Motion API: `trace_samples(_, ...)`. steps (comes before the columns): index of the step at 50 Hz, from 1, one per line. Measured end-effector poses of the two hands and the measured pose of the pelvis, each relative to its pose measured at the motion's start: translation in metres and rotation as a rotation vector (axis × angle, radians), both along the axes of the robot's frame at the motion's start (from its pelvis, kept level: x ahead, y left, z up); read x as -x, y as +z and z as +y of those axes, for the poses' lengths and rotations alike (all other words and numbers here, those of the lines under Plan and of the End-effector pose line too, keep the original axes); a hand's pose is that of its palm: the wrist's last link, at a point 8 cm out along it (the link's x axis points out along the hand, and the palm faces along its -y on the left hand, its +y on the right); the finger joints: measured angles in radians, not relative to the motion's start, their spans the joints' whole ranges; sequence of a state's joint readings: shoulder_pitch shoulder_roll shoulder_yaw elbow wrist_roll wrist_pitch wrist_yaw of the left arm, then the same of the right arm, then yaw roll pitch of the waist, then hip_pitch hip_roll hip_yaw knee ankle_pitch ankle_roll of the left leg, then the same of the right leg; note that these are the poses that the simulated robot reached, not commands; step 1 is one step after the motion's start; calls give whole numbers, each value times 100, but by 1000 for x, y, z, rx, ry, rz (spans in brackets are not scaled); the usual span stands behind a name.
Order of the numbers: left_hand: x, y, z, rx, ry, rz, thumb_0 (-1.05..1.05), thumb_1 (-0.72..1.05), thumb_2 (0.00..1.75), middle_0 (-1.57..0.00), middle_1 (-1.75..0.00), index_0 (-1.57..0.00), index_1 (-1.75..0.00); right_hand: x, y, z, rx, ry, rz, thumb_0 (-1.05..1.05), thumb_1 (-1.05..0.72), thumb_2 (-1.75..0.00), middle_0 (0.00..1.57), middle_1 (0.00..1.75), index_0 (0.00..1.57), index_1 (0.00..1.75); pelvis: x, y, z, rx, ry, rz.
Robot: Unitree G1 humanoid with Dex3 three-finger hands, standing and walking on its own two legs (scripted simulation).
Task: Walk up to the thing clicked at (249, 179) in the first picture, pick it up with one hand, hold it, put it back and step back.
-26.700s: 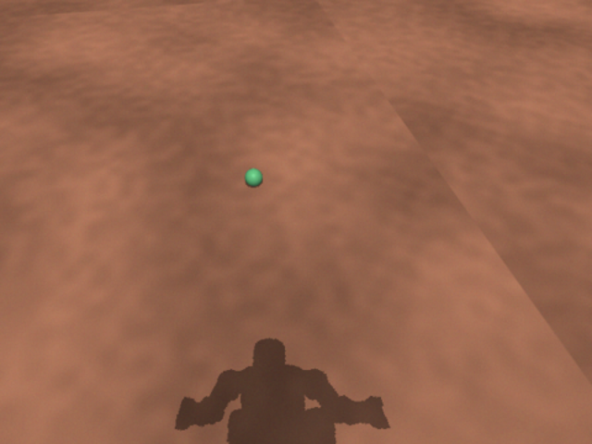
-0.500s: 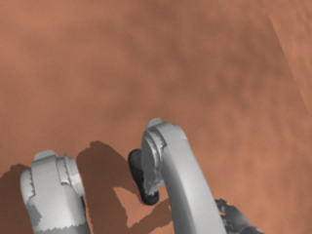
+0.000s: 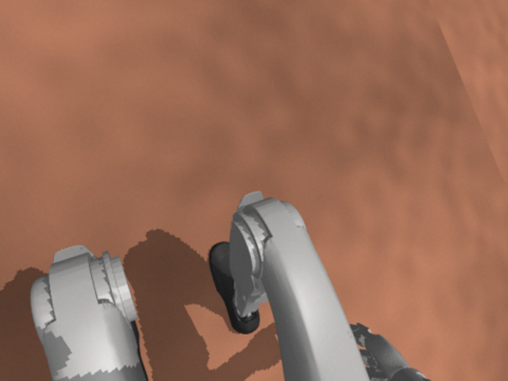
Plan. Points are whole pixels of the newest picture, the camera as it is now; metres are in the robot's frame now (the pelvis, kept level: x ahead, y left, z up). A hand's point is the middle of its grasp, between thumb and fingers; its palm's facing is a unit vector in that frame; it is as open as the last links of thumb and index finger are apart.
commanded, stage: rise first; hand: left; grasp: from above
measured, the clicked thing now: out of the picture +0.54 +0.33 -0.29
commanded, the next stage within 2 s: approach in 0.62 s
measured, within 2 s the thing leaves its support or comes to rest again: neither
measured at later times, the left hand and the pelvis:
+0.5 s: hand out of the picture +0.49 +0.37 -0.17, palm faces -0.44 -0.09 -0.90, open 14.4 cm; pelvis +0.00 +0.00 +0.00, yaw +0 degrees
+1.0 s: hand out of the picture +0.52 +0.34 -0.17, palm faces -0.42 -0.08 -0.91, open 14.3 cm; pelvis +0.00 +0.00 +0.00, yaw +0 degrees
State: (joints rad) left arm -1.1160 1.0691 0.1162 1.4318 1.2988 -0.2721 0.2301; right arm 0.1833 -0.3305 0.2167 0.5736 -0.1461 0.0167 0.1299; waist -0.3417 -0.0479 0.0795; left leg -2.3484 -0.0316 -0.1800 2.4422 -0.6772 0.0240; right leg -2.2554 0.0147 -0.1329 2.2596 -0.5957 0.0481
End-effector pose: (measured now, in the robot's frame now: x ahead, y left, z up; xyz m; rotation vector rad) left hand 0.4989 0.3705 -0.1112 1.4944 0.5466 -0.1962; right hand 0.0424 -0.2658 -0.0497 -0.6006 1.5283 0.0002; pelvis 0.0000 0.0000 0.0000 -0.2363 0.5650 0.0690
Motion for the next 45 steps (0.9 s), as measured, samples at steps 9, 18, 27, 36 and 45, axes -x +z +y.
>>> trace_samples(9, -3, 1, -2, 3, -15, -24, 0, -59, 107, -9, -99, -6, -102, 0, 2, -3, 15, 9, 3, 0, -91, -89, 21, 30, 20, 30, 0, -1, -1, 2, -2, -1)
trace_samples(18, -3, -1, -2, -1, -7, -17, 0, -59, 107, -9, -98, -6, -101, 0, 2, -2, 12, 7, 1, 0, -91, -89, 21, 30, 20, 30, -1, -1, 0, 3, -2, 2)
trace_samples(27, 0, -1, -1, 1, -6, -14, 0, -59, 106, -9, -99, -6, -101, -3, 2, -2, 6, 12, -3, 0, -90, -89, 21, 30, 20, 30, 0, 0, 0, 3, -1, 3)
trace_samples(36, -3, 0, -1, 2, -12, -18, 0, -59, 106, -9, -98, -6, -101, -5, 2, -2, 8, 16, -3, 0, -91, -89, 21, 30, 20, 30, -1, 0, 0, 1, -2, 6)
trace_samples(45, -10, 2, -12, 4, -32, -21, 0, -59, 106, -9, -101, -7, -104, -3, 2, 1, 4, 1, -2, 0, -91, -89, 21, 30, 20, 30, -2, 1, 0, 0, 1, 14)
